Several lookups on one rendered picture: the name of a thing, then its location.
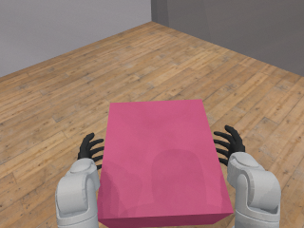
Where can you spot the right robot forearm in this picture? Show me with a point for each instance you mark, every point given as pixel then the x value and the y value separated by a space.
pixel 258 193

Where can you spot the right robot hand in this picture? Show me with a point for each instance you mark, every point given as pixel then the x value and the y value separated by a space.
pixel 233 145

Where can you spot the left robot hand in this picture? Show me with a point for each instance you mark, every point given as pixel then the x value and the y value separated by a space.
pixel 86 153

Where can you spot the left robot forearm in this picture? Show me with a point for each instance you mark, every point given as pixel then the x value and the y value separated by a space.
pixel 75 196

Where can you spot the carton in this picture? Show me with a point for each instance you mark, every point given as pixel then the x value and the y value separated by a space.
pixel 160 167

